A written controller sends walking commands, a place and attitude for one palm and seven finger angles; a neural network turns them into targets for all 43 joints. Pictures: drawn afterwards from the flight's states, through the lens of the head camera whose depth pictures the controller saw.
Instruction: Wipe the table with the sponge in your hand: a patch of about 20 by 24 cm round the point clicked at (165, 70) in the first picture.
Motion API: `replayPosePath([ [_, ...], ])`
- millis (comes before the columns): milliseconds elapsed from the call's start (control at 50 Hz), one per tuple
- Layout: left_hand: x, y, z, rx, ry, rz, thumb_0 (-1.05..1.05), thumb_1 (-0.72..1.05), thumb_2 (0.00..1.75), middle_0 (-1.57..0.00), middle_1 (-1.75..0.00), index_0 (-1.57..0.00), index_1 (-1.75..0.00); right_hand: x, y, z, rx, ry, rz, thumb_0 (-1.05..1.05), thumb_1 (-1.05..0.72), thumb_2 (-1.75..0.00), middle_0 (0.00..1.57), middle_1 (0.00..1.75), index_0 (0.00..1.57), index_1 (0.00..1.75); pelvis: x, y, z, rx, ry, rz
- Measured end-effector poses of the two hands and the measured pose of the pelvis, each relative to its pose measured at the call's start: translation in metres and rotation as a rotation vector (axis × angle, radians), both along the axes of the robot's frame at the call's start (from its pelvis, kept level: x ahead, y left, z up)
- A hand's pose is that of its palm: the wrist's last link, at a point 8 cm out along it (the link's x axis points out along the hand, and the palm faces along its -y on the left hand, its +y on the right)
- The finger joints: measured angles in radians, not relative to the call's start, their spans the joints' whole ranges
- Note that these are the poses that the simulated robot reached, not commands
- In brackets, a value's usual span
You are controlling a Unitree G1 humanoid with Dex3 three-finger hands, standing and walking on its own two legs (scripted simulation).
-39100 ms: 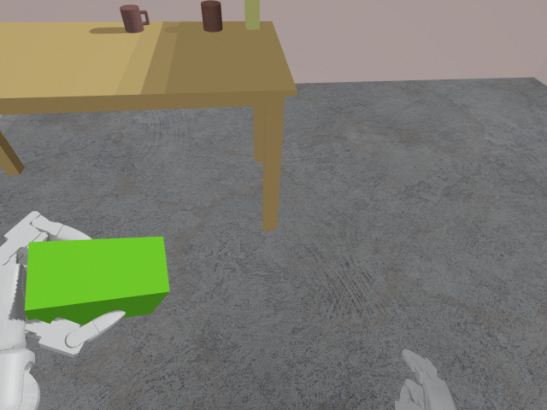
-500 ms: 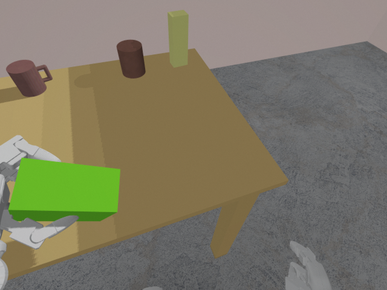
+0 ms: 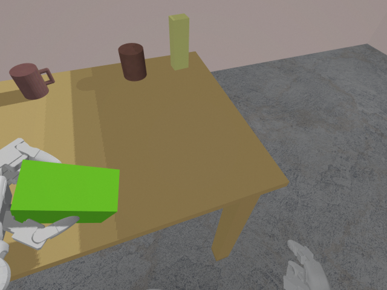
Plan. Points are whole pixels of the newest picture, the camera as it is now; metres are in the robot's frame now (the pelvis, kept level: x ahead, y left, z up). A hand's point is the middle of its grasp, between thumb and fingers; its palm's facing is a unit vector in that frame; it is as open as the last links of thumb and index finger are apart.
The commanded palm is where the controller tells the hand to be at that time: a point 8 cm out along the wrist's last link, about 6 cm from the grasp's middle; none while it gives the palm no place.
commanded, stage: come to a stop and stand still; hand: left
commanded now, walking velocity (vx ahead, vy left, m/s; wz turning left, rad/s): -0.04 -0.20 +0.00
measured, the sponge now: (83, 196) +0.23 +0.20 +0.13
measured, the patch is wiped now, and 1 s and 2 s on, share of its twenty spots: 0.00 0.00 0.00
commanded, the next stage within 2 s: look again from close up in 1.28 s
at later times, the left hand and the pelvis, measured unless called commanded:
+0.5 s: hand (27, 202) +0.20 +0.25 +0.17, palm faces +0.22 -0.89 -0.40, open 10.5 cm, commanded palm +0.15 +0.30 +0.19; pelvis -0.03 +0.03 +0.00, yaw -5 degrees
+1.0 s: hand (8, 184) +0.22 +0.29 +0.17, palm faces +0.34 -0.86 -0.37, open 10.5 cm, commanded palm +0.17 +0.32 +0.19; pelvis -0.01 +0.05 +0.02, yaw -3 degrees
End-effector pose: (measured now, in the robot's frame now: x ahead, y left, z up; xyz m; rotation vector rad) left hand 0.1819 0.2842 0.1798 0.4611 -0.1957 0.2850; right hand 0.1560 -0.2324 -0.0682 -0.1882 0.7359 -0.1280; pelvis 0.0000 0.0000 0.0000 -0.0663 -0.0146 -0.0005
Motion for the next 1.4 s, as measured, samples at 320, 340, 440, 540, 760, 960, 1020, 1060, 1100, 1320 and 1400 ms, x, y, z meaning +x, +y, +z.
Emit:
replayPosePath([
  [320,0.015,0.024,0.016,0.042,-0.142,-0.005,-0.02,-0.54,1.03,-0.67,-1.31,-0.71,-1.3,-0.02,0.005,0.016,-0.034,-0.077,0.039,0.01,-0.9,-0.9,0.2,0.3,0.2,0.3,-0.022,0.014,0.004,0.06,-0.013,-0.069],
  [340,0.013,0.015,0.013,0.035,-0.134,-0.039,-0.02,-0.54,1.03,-0.67,-1.32,-0.71,-1.3,-0.022,0.006,0.016,-0.026,-0.095,0.026,0.01,-0.9,-0.9,0.2,0.3,0.2,0.3,-0.024,0.016,0.003,0.065,-0.015,-0.073],
  [440,-0.006,-0.004,0.004,0.016,-0.085,-0.172,-0.01,-0.54,1.03,-0.67,-1.31,-0.71,-1.3,-0.04,0.016,0.016,-0.024,-0.099,-0.039,0.01,-0.9,-0.9,0.2,0.3,0.2,0.3,-0.031,0.028,0.003,0.043,-0.021,-0.074],
  [540,-0.014,0.03,0.008,0.031,-0.125,-0.106,-0.01,-0.55,1.03,-0.68,-1.31,-0.72,-1.29,-0.06,0.035,0.013,-0.049,-0.026,-0.051,0.01,-0.9,-0.9,0.2,0.3,0.2,0.29,-0.031,0.04,0.007,0.039,-0.024,-0.08],
  [760,-0.009,0.046,0.008,-0.009,-0.15,-0.029,-0.01,-0.54,1.03,-0.67,-1.31,-0.71,-1.3,-0.051,0.071,0.011,0.006,-0.032,0.024,0.01,-0.9,-0.9,0.2,0.3,0.2,0.3,-0.029,0.056,0.011,0.041,-0.023,-0.063],
  [960,0.001,0.048,0.007,0.008,-0.108,-0.02,-0.01,-0.54,1.03,-0.67,-1.31,-0.72,-1.29,-0.018,0.066,0.021,-0.018,-0.058,0.043,0.01,-0.9,-0.9,0.2,0.3,0.2,0.3,-0.012,0.052,0.015,0.035,-0.009,-0.057],
  [1020,0.006,0.047,0.006,-0.005,-0.105,-0.012,-0.01,-0.54,1.03,-0.67,-1.31,-0.72,-1.29,-0.008,0.06,0.024,-0.031,-0.063,0.042,0.01,-0.9,-0.9,0.2,0.3,0.2,0.3,-0.008,0.051,0.016,0.036,-0.008,-0.058],
  [1060,0.01,0.044,0.006,-0.016,-0.102,-0.016,-0.01,-0.54,1.03,-0.67,-1.31,-0.72,-1.29,-0.002,0.056,0.026,-0.039,-0.068,0.037,0.01,-0.9,-0.9,0.2,0.3,0.2,0.3,-0.005,0.05,0.016,0.037,-0.007,-0.059],
  [1100,0.014,0.041,0.005,-0.023,-0.099,-0.026,-0.01,-0.54,1.03,-0.67,-1.31,-0.72,-1.3,0.002,0.053,0.029,-0.046,-0.074,0.032,0.01,-0.9,-0.9,0.2,0.3,0.2,0.3,-0.003,0.049,0.016,0.038,-0.007,-0.06],
  [1320,0.017,0.035,0.009,-0.002,-0.071,-0.043,-0.01,-0.54,1.03,-0.67,-1.31,-0.72,-1.3,0.009,0.046,0.03,-0.04,-0.073,0.006,0.01,-0.9,-0.9,0.2,0.3,0.2,0.3,0.003,0.045,0.017,0.041,0.0,-0.058],
  [1400,0.015,0.035,0.007,-0.007,-0.057,-0.025,-0.01,-0.54,1.03,-0.67,-1.31,-0.71,-1.3,0.005,0.046,0.025,-0.032,-0.05,0.008,0.01,-0.9,-0.9,0.2,0.3,0.2,0.3,0.003,0.043,0.018,0.041,0.001,-0.055],
])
